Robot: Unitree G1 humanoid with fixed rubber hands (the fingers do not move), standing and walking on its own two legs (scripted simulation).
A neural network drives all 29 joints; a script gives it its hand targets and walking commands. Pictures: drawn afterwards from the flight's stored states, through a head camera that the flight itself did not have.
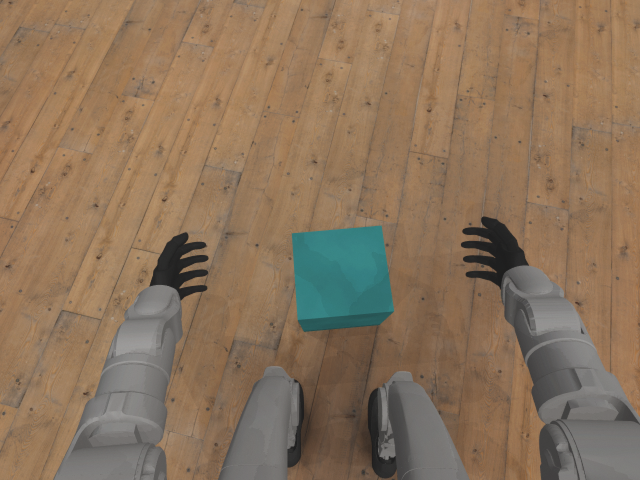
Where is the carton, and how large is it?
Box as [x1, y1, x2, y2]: [292, 226, 393, 331]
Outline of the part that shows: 381,226 292,233 297,318 304,331 379,324 393,311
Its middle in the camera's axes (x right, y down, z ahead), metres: +0.05 +0.10 +0.99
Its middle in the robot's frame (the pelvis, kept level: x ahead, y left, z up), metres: +0.46 -0.01 -0.56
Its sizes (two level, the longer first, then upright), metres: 0.210 0.200 0.250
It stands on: the floor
